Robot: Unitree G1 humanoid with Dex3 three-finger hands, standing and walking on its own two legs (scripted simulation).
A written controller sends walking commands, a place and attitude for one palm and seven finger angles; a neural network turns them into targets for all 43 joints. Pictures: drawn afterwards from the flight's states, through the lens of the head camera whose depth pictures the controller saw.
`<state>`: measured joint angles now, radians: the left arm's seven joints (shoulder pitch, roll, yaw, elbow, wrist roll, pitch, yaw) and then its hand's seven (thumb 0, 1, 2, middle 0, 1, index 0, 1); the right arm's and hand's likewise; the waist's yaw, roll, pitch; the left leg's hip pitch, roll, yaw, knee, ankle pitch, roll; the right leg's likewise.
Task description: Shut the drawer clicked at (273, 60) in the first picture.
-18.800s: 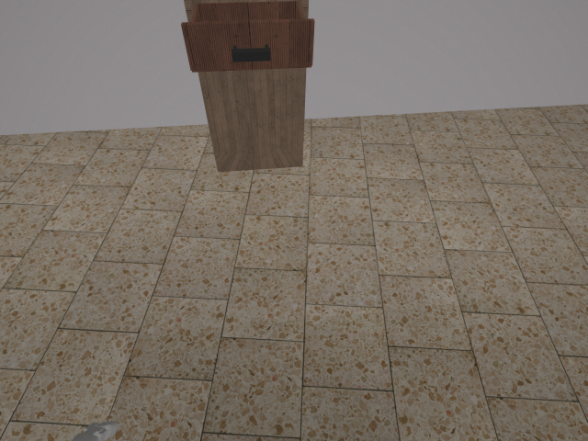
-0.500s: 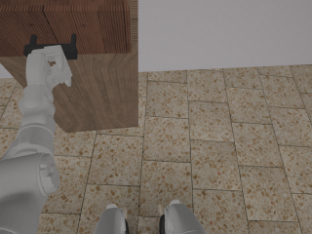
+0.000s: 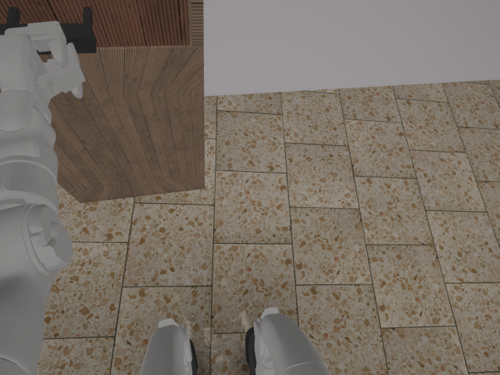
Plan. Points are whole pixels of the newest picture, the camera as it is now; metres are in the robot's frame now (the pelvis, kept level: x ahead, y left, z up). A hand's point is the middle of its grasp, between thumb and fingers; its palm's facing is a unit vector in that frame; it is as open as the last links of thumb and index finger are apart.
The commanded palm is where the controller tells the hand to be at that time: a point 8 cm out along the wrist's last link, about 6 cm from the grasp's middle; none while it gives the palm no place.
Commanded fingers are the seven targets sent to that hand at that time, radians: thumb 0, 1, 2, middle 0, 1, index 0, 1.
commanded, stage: push the drawer shut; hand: left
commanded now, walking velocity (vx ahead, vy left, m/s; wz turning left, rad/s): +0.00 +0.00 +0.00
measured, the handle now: (50, 26) +0.64 +0.22 +0.08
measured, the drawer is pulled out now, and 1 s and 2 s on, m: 0.00 0.00 0.00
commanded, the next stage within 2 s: pull the fist back off the drawer in 0.28 s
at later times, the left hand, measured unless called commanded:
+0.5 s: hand (63, 64) +0.56 +0.20 +0.08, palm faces +0.05 -1.00 -0.04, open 3.3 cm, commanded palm +0.58 +0.21 +0.08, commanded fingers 0.00 0.90 0.90 -1.40 -1.60 -1.40 -1.60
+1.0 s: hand (81, 68) +0.55 +0.17 +0.08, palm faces +0.07 -1.00 -0.03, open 3.3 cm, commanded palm +0.51 +0.21 +0.08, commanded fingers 0.00 0.90 0.90 -1.40 -1.60 -1.40 -1.60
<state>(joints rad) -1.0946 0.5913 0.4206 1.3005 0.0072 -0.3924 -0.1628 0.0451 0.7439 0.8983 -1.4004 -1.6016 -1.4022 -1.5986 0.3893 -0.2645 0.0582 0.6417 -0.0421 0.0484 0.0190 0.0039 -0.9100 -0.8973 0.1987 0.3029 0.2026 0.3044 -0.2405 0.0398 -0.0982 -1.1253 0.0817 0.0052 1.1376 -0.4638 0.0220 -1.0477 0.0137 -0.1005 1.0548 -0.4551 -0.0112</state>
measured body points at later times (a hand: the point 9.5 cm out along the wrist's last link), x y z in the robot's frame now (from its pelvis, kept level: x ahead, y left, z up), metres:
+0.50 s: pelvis -0.02 +0.01 -0.01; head +0.15 +0.05 +0.40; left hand +0.55 +0.25 +0.09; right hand -0.06 -0.25 -0.10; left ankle +0.03 +0.10 -0.65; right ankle +0.02 -0.12 -0.65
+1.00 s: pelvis +0.00 +0.01 +0.00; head +0.16 +0.03 +0.42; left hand +0.54 +0.23 +0.09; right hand -0.03 -0.25 -0.10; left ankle +0.03 +0.10 -0.65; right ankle +0.02 -0.12 -0.65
